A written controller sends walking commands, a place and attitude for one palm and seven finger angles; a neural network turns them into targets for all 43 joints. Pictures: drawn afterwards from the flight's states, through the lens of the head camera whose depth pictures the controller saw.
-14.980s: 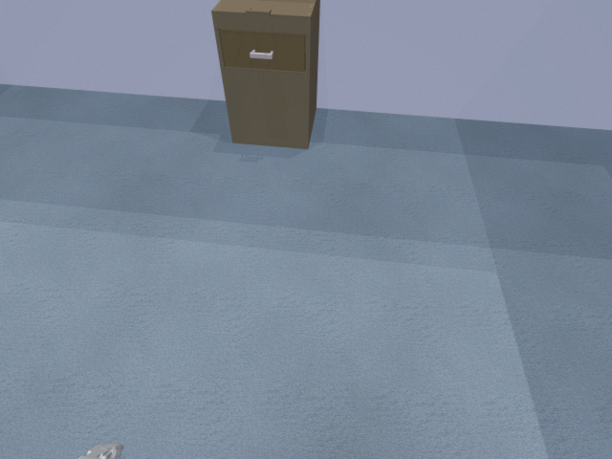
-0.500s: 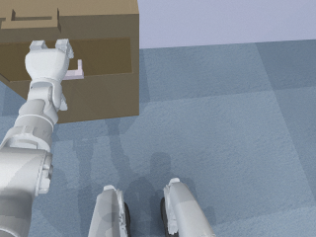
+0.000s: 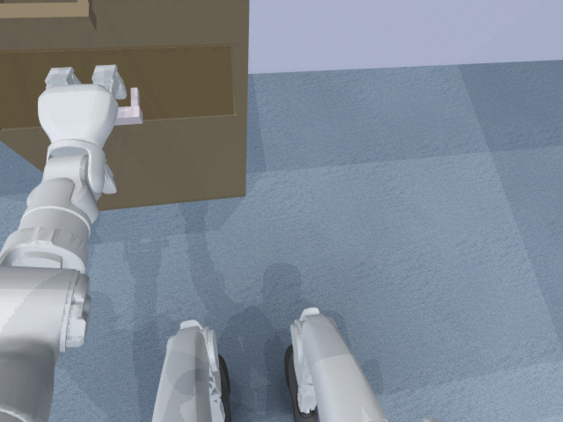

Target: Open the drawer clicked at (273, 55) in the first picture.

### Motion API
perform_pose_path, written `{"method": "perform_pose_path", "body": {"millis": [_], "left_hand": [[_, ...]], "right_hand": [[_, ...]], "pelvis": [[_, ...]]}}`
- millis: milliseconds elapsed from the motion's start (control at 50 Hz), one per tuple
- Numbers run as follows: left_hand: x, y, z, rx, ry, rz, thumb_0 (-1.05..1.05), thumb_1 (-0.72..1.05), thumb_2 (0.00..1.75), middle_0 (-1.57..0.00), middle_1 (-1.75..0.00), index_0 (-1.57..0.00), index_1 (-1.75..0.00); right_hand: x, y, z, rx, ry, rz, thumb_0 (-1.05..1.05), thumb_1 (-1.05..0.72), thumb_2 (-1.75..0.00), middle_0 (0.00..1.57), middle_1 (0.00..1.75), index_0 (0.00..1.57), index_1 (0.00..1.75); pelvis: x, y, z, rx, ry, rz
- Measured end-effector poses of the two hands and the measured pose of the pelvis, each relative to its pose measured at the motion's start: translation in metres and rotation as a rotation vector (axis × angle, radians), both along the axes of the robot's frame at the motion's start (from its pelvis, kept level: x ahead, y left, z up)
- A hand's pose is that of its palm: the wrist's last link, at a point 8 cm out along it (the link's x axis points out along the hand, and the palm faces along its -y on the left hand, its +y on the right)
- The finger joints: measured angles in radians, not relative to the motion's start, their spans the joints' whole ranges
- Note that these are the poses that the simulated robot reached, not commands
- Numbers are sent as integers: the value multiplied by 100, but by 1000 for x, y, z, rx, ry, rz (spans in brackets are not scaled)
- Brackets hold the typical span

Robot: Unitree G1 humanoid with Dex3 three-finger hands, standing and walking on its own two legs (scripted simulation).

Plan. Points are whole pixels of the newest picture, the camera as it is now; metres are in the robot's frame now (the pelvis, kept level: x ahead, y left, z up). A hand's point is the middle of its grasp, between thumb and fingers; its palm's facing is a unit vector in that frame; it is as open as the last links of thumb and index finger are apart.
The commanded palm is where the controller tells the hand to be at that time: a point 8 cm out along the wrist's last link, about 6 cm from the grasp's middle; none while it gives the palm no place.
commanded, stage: lower the fingers behind the handle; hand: left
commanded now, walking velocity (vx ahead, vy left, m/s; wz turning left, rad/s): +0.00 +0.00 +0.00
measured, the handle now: (105, 106) +0.58 +0.22 -0.06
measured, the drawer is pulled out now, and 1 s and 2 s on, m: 0.00 0.00 0.00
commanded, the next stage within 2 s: lift the fingers back up to retry in 0.98 s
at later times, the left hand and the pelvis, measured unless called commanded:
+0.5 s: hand (100, 131) +0.54 +0.22 -0.05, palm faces +0.01 +0.02 -1.00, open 13.8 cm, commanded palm +0.53 +0.20 -0.04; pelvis -0.02 +0.00 -0.04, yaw +0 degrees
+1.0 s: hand (100, 131) +0.54 +0.22 -0.05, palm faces +0.00 +0.02 -1.00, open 13.7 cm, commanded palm +0.53 +0.20 -0.04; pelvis -0.04 +0.00 -0.06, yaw +0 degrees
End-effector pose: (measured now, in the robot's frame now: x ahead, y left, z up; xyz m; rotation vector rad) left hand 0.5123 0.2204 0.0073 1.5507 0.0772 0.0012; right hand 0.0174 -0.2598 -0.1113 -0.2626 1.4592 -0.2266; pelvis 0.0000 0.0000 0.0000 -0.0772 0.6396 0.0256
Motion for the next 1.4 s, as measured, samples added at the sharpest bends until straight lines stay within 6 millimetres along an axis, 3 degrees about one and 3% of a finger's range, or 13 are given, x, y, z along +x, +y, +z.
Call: {"method": "perform_pose_path", "body": {"millis": [240,800,1180,1400], "left_hand": [[3,-2,-3,16,-38,20,0,-49,30,-35,-128,-32,-121],[4,-5,-8,53,-61,25,0,-49,30,-32,-135,-32,-127],[4,-1,-7,26,-51,7,0,-49,30,-30,-137,-33,-123],[2,1,-1,3,-4,11,0,-49,30,-30,-127,-32,-120]], "right_hand": [[-4,0,-14,2,-12,11,0,-91,-89,20,30,20,30],[-34,-2,-50,-25,-40,9,0,-91,-89,20,30,20,30],[-46,1,-49,-36,-18,-13,0,-91,-89,20,30,20,30],[-35,8,-27,-7,-8,-35,0,-91,-89,20,30,20,30]], "pelvis": [[-8,0,-15,-3,5,1],[-40,-2,-56,-2,5,2],[-42,0,-57,-6,6,-3],[-29,3,-28,-4,7,-4]]}}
